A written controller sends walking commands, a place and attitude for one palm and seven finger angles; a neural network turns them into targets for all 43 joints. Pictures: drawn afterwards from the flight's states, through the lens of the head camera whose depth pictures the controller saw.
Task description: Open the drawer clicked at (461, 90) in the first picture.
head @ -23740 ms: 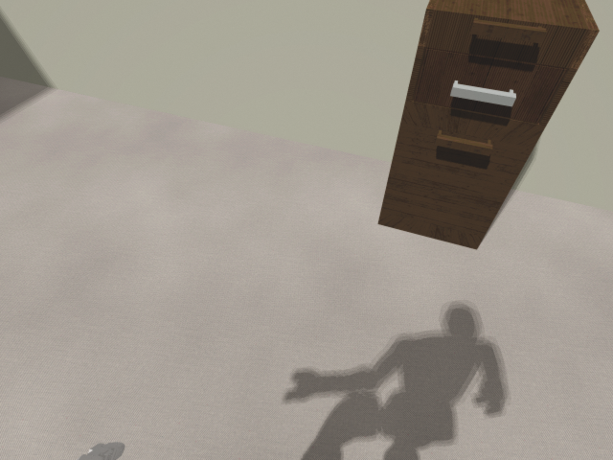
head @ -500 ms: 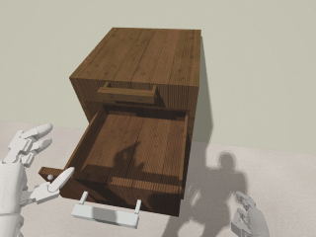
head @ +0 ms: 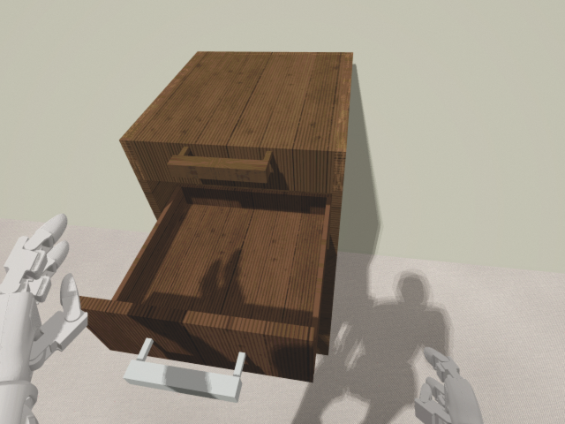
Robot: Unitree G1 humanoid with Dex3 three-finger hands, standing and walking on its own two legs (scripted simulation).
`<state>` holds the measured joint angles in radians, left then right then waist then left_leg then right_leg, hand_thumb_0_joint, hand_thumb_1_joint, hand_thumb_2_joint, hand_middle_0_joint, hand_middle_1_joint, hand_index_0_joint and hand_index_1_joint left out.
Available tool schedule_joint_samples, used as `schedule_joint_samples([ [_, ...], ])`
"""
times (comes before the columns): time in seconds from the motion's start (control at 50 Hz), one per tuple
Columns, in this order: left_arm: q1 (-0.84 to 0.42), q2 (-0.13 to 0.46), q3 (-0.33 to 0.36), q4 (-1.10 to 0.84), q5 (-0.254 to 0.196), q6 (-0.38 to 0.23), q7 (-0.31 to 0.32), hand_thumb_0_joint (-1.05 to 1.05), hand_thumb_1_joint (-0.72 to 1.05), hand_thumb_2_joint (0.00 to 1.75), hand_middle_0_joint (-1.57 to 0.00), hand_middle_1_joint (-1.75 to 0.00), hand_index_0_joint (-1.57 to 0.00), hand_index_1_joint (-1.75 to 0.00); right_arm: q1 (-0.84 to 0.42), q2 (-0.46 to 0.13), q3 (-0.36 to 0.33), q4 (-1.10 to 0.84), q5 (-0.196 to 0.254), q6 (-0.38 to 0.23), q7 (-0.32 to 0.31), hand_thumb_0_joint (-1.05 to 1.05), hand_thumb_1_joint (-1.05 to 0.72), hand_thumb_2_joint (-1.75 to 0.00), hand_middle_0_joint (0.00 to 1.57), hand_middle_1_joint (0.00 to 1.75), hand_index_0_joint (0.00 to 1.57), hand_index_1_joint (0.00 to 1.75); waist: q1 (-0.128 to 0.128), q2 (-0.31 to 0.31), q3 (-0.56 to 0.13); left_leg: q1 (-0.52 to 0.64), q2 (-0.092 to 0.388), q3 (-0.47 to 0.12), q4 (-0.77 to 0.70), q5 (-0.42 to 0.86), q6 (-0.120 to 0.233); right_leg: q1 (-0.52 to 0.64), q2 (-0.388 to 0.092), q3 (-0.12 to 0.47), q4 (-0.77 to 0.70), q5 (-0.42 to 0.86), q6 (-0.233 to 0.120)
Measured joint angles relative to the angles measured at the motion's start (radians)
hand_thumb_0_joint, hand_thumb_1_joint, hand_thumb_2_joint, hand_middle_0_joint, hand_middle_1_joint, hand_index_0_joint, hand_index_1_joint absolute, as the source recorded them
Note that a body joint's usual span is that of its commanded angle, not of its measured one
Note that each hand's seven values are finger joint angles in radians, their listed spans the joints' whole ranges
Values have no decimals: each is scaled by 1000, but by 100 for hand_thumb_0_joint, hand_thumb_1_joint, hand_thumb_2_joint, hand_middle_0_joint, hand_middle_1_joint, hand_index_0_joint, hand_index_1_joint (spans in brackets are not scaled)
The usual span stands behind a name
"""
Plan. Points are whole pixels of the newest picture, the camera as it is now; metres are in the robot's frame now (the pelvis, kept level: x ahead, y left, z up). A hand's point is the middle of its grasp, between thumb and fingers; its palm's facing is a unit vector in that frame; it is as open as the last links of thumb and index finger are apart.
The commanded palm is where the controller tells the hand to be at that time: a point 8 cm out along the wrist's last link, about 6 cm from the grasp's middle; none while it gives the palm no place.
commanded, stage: step back with the hand held close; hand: left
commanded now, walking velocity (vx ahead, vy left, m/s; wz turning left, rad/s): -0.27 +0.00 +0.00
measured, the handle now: (188, 365) +0.22 +0.19 -0.07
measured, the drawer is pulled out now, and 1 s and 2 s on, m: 0.30 0.30 0.30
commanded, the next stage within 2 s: stop stepping back and stand still in 1.38 s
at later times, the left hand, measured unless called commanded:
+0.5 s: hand (41, 341) +0.15 +0.27 +0.15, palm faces +0.30 -0.80 -0.52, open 7.4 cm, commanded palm +0.09 +0.31 +0.17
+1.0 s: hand out of the picture +0.11 +0.27 +0.16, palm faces +0.35 -0.79 -0.51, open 7.4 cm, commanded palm +0.04 +0.31 +0.17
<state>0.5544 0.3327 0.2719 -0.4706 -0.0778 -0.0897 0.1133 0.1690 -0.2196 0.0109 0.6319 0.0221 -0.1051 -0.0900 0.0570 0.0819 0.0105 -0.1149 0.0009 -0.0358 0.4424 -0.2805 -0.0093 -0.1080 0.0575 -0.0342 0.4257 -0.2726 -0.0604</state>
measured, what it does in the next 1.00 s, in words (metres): lifts its right foot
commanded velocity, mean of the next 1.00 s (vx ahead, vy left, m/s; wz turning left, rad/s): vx -0.30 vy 0.00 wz -0.01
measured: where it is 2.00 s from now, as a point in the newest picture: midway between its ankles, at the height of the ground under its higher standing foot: outside the picture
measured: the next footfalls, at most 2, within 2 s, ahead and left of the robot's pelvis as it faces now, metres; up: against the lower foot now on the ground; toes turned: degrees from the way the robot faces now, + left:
right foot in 1.06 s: -0.12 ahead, -0.10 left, +0.00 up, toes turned -1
left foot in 1.38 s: -0.13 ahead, +0.13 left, +0.00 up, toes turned +1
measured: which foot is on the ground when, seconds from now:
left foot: down 0.00-1.00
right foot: down 0.00-0.88, up 0.90-1.00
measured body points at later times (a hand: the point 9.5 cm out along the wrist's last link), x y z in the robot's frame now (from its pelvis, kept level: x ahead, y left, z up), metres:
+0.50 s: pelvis -0.04 +0.03 -0.01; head -0.01 +0.03 +0.44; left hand +0.13 +0.31 +0.18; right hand +0.15 -0.21 -0.08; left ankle -0.02 +0.13 -0.74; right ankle -0.02 -0.08 -0.74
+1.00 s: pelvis -0.09 +0.03 -0.01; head -0.06 +0.05 +0.43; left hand +0.08 +0.31 +0.19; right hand +0.08 -0.20 -0.09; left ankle -0.02 +0.13 -0.74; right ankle -0.12 -0.09 -0.73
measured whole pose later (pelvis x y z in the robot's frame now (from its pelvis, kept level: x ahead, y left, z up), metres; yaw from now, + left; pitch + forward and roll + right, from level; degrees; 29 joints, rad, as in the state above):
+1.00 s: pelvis -0.09 +0.03 -0.01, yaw +0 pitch +4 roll -1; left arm 0.64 0.44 0.43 -0.63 -0.03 -0.23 0.16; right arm 0.20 -0.18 -0.01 0.56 0.00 -0.09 -0.07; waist -0.01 -0.03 0.00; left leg -0.47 -0.02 -0.01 0.59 -0.19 0.03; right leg -0.36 0.02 0.00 0.68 -0.34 0.00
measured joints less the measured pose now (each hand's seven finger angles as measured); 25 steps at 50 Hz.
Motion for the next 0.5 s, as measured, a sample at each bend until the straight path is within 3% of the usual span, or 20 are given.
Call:
schedule_joint_samples([
  [0.12, -1, 26, 76, -17, 20, -70, 0, 2, 89, 90, -21, -31, -22, -31, -10, -9, -5, -38, 2, 42, 20, 1, -90, -90, 20, 30, 21, 30, -29, -7, 9, -75, 8, -5, 33, 0, 6, -57, 9, -6, -7, 21, 1],
  [0.28, 88, 52, 60, -81, 34, -76, -1, 2, 89, 90, -21, -31, -22, -30, -23, -18, -41, -70, 9, 97, 18, 1, -90, -90, 20, 30, 20, 30, -67, -41, 25, -132, -19, 20, 25, 27, 21, -140, -20, 16, 35, 26, 24],
  [0.4, 112, 100, 95, -118, 30, -80, 13, 2, 89, 90, -21, -31, -22, -30, -19, 2, -44, -84, 11, 107, 10, 1, -91, -90, 20, 30, 20, 30, -74, -70, 21, -177, -32, 19, 48, 37, 31, -184, -34, 13, 62, 32, 35],
  [0.5, 111, 99, 108, -137, 29, -85, 25, 2, 89, 90, -21, -31, -22, -30, -17, 19, -30, -90, 8, 92, 12, 1, -90, -90, 20, 30, 20, 30, -64, -86, 13, -212, -39, 19, 71, 47, 38, -218, -42, 11, 85, 40, 41],
])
